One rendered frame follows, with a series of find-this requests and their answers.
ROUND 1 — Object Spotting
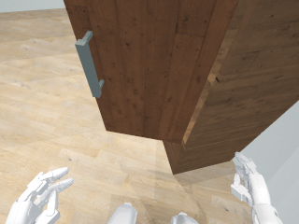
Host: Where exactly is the left robot thigh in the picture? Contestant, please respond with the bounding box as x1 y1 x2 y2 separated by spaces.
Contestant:
106 204 138 224

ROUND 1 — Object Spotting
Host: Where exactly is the cupboard door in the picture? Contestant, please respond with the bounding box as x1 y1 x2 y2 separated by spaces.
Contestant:
64 0 239 144

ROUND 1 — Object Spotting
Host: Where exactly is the left robot hand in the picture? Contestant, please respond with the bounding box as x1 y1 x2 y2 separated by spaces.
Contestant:
5 167 74 224

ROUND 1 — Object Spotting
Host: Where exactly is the handle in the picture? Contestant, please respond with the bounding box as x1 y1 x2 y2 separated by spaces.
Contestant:
75 30 105 98

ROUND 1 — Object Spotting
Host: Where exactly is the right robot forearm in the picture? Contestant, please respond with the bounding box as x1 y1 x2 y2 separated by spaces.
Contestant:
250 203 283 224

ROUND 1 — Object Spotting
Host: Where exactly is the right robot hand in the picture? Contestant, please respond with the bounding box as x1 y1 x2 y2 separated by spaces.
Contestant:
231 152 272 207

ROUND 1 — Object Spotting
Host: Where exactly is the right robot thigh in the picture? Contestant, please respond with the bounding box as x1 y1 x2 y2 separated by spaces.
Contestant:
170 215 199 224

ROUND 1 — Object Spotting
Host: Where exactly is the robot thigh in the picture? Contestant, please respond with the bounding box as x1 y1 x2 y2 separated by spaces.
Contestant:
106 204 138 224
170 215 199 224

